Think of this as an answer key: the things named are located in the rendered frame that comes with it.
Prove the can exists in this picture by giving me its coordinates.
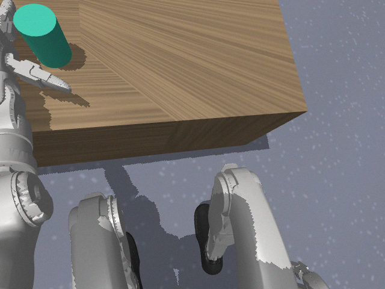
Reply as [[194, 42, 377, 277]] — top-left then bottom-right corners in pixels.
[[13, 4, 72, 68]]

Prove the left robot arm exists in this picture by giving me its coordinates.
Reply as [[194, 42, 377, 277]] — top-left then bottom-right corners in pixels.
[[0, 70, 54, 289]]

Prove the left robot hand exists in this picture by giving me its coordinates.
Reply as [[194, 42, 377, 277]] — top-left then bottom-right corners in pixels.
[[0, 0, 72, 93]]

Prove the right robot foot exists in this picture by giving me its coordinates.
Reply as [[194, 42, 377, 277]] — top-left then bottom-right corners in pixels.
[[194, 204, 223, 275]]

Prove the right robot hand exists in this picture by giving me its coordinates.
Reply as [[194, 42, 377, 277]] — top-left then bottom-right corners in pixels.
[[291, 261, 330, 289]]

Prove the left robot foot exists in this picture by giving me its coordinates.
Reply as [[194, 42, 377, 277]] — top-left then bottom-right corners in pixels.
[[126, 232, 143, 289]]

